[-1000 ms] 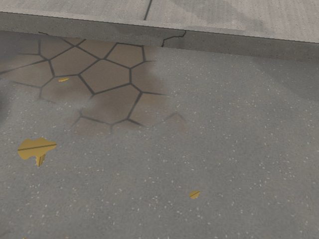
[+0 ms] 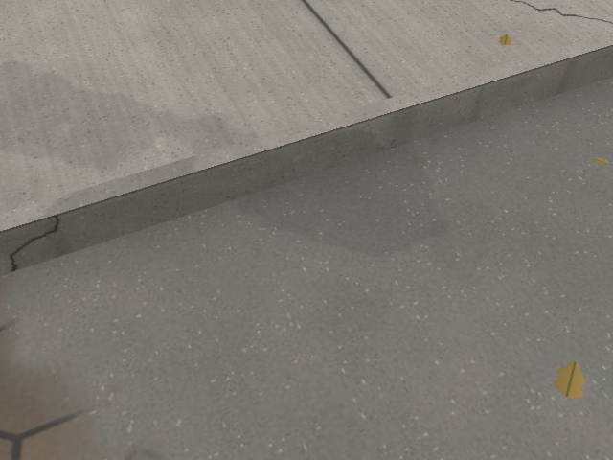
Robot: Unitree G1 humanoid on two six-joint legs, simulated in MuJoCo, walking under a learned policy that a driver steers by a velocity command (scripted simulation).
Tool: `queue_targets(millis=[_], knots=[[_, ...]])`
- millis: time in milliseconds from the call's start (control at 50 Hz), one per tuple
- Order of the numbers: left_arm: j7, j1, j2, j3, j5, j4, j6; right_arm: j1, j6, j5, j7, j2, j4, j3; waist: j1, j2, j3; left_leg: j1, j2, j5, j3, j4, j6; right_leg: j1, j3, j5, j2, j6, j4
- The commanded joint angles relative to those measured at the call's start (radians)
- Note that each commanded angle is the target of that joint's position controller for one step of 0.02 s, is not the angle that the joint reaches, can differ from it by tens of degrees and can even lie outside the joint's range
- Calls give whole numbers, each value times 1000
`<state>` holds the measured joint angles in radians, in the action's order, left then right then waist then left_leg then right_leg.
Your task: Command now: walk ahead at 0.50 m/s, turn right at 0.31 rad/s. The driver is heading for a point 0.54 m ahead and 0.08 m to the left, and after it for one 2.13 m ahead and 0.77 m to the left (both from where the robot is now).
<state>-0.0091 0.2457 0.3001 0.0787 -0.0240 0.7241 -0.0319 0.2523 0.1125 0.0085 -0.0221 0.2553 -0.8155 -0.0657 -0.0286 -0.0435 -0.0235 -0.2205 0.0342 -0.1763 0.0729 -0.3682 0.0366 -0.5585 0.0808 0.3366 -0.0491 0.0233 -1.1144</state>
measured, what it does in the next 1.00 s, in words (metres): walks ahead, turning left: right foot, then left foot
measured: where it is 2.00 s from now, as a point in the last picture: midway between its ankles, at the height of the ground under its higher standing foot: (235, 360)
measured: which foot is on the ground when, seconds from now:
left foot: down 0.00-0.30, up 0.32-0.78, down 0.80-1.00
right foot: up 0.00-0.26, down 0.28-0.80, up 0.82-1.00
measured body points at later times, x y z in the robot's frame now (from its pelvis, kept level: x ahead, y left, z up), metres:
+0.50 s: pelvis +0.22 -0.07 +0.00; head +0.26 -0.09 +0.45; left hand +0.37 +0.19 -0.10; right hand +0.32 -0.35 -0.14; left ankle +0.23 +0.09 -0.67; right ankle +0.27 -0.16 -0.74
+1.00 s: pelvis +0.32 -0.01 +0.01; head +0.34 +0.02 +0.45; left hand +0.40 +0.30 -0.11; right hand +0.47 -0.27 -0.09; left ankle +0.28 +0.07 -0.74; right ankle +0.39 -0.16 -0.68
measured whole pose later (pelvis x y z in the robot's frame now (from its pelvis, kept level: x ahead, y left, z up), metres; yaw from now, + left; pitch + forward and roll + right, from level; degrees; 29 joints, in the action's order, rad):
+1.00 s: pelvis +0.32 -0.01 +0.01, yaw +16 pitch +3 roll -2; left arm 0.01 0.09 0.31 0.09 0.00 0.80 -0.06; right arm 0.30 0.02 -0.01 0.01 0.27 -0.74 -0.07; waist -0.03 -0.02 -0.01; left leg -0.22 0.03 -0.22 -0.06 -0.39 0.06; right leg -0.53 0.02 0.29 -0.03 -0.01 -0.89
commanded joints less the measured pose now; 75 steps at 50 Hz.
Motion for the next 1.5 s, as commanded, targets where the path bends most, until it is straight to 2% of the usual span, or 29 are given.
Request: queue_targets(millis=[20,180,220,260,280,300,320,340,360,400,480,580,700,780,800,820,840,860,900,1060,1160,1220,1240,1260,1280,1300,1320,1380,1500], knots=[[4,-16,22,-1,12,-82,-12,-17,19,-10,2,144,40,-32,21,114,18,102,-291,162,-251,221,196,-129,26,-82,-61,-11,126],[40,-242,20,-20,2,-141,-39,89,-20,-37,8,203,-18,-39,-49,125,-18,163,-277,212,-117,202,146,-22,-81,-290,-22,-3,509],[45,-250,40,-14,5,-151,-42,90,-33,-41,12,214,-32,-41,-29,141,-25,209,-299,316,-118,148,125,10,-87,-240,-3,24,563],[41,-86,89,15,27,-102,-47,68,-47,-43,21,212,-35,-36,71,133,82,207,-242,626,-57,-73,69,270,-131,-321,60,67,660],[32,35,143,35,38,-69,-47,74,-44,-30,26,180,-26,-22,120,106,177,104,-186,549,-17,-253,18,491,-81,-518,5,98,646],[17,154,234,49,61,-60,-37,106,-32,17,25,103,10,10,128,-103,326,-184,-81,54,17,-602,-49,821,213,-883,-247,201,565],[23,144,226,39,50,-56,-28,218,-22,-3,20,74,-18,24,87,-256,470,-352,4,-489,-99,-851,-82,925,498,-940,-406,352,652],[30,108,161,23,35,-61,-22,172,-24,-29,17,174,-31,-3,106,-118,396,-392,-52,-474,-169,-921,-81,820,399,-906,-350,322,670],[31,42,117,9,29,-62,-25,96,-31,-45,17,169,-13,-2,89,-83,263,-446,-86,-435,-148,-902,-72,714,249,-898,-302,279,675],[36,-66,61,-6,31,-55,-36,65,-63,-28,33,144,-22,-6,28,-16,155,-369,-145,-321,-142,-771,-79,490,115,-801,-229,221,752],[24,-157,70,-1,62,-24,-57,102,-115,-20,53,107,-26,-9,-37,-72,122,-201,-127,-162,-133,-652,-108,284,-34,-757,-206,227,851],[-18,-137,113,15,46,13,-25,-31,-131,-19,43,110,45,-13,13,-50,91,-257,-144,-56,-109,-510,-98,347,-84,-510,-234,225,894],[-26,-114,147,31,26,37,21,-114,-148,-21,14,115,117,-24,46,-50,72,-266,-119,-158,-49,-380,-69,465,-97,-475,-284,206,818],[-30,-87,149,39,-1,59,38,-48,-146,-23,1,128,118,-39,7,-30,107,-63,-54,37,-4,-90,6,453,-169,-405,-235,92,635],[-23,-61,107,30,19,63,33,10,-146,-24,16,205,106,-66,6,108,136,93,-131,222,-145,-40,64,321,-240,-217,-159,20,458],[-13,-133,42,9,59,-8,19,71,-145,-28,33,326,105,-95,7,370,144,293,-347,295,-518,-25,249,-46,-294,244,24,-72,169],[-2,-211,68,13,46,-25,1,138,-120,-12,21,277,108,-80,-74,269,196,336,-410,84,-680,55,347,-192,-87,367,62,-66,2],[11,-231,98,23,13,-32,-12,116,-95,-10,16,244,112,-69,-58,211,161,331,-377,-67,-631,86,315,-248,-26,285,25,-41,-30],[15,-240,125,35,12,-14,-28,36,-78,-34,24,193,129,-55,-22,152,76,245,-315,-238,-543,124,235,-262,-18,116,-17,-17,51],[28,-300,53,10,17,-11,-65,58,-67,-28,52,222,151,-62,-23,167,32,80,-198,-45,-384,149,187,-9,-36,-210,48,-68,494],[41,-313,94,15,4,-29,-85,90,-76,-32,44,218,149,-62,-25,185,21,33,-207,-92,-465,98,169,123,-23,-207,65,-57,605],[36,-175,122,32,8,12,-101,65,-82,-32,46,167,163,-46,53,193,58,-22,-152,-100,-477,-22,120,346,-36,-217,56,-19,691],[28,-55,159,47,19,33,-104,43,-78,-25,46,121,179,-30,111,154,121,-120,-103,-117,-425,-181,80,528,48,-173,-39,24,691],[18,70,250,68,39,51,-98,76,-68,-29,46,52,216,-9,124,-93,220,-382,24,-295,-266,-508,9,800,362,36,-251,135,766],[28,111,252,69,34,76,-90,106,-59,-46,50,104,240,-15,109,-255,214,-573,14,-442,-230,-738,-8,825,674,288,-370,220,865],[27,53,173,46,23,54,-88,92,-60,-50,48,177,219,-34,106,-152,111,-623,-47,-365,-253,-838,-9,741,592,341,-345,201,881],[19,14,127,24,93,41,-58,31,-76,59,16,191,191,-37,88,-11,36,-541,-42,-275,-195,-792,10,571,440,222,-323,147,897],[8,-6,105,9,72,53,-45,27,-101,46,-39,134,190,-28,52,-95,-7,-441,-81,-139,-155,-754,-7,454,151,-106,-203,100,933],[20,60,104,6,54,83,-70,-122,-114,33,-58,101,230,-6,70,-80,-14,-479,-91,11,-107,-576,-27,517,-58,-368,-206,117,954]])
Velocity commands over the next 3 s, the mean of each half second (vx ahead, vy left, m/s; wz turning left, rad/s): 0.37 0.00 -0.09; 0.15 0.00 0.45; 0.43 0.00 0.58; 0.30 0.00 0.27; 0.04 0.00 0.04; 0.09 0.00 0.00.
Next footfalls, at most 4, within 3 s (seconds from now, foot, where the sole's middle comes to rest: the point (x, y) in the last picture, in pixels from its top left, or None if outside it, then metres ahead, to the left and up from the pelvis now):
0.28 right None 0.31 -0.16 -0.78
0.80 left None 0.32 0.08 -0.78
1.24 right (347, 414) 0.58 -0.09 -0.78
1.70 left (193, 383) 0.66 0.26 -0.78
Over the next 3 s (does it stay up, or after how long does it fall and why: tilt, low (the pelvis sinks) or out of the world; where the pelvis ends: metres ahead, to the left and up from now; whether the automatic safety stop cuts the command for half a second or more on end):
stays up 0.74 0.19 0.00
